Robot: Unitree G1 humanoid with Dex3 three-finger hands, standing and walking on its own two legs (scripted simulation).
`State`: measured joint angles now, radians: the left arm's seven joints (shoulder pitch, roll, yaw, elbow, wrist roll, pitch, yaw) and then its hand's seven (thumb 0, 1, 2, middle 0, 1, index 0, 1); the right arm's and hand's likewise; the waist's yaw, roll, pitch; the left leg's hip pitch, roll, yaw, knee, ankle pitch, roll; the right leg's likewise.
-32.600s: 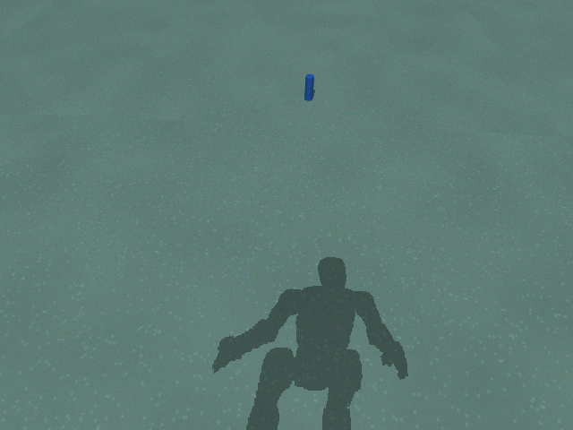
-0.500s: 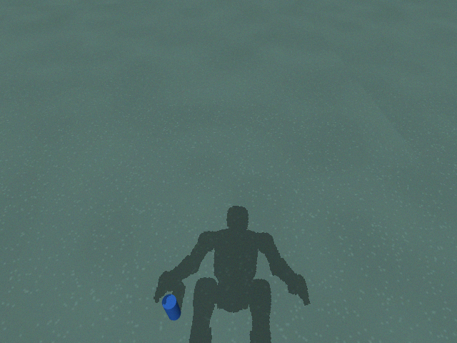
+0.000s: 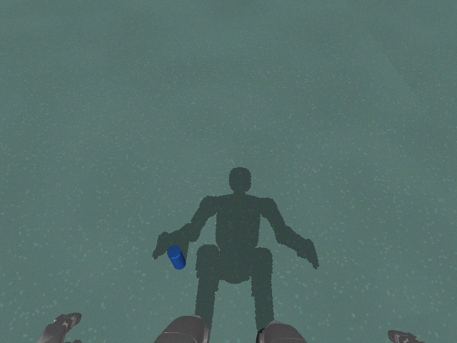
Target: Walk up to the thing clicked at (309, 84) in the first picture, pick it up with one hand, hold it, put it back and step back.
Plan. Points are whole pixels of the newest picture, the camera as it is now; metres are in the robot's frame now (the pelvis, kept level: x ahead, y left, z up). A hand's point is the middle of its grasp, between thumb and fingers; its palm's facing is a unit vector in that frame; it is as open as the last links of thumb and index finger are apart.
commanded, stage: step back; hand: left
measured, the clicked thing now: (177, 257) +0.45 +0.22 -0.68
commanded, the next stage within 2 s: none
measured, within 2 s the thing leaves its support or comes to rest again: neither
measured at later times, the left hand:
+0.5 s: hand out of the picture +0.01 +0.31 -0.15, palm faces -0.09 -0.91 -0.39, open 7.4 cm
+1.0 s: hand out of the picture -0.09 +0.30 -0.15, palm faces -0.04 -0.93 -0.36, open 7.4 cm
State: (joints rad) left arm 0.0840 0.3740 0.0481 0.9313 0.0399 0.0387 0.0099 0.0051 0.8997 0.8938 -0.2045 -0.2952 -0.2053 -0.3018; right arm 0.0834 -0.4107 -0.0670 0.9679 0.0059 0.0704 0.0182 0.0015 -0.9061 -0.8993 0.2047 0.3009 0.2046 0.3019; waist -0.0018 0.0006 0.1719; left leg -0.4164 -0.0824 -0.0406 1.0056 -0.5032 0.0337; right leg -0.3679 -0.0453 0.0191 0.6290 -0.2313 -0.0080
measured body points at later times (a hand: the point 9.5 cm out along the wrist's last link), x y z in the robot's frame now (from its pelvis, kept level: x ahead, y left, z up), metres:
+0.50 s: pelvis -0.10 +0.05 +0.00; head -0.02 +0.05 +0.44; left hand +0.02 +0.35 -0.13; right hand -0.02 -0.27 -0.12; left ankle -0.07 +0.12 -0.72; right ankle -0.12 -0.07 -0.71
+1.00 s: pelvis -0.23 +0.05 +0.00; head -0.18 +0.07 +0.44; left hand -0.09 +0.35 -0.12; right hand -0.15 -0.27 -0.11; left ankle -0.22 +0.17 -0.72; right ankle -0.16 -0.07 -0.69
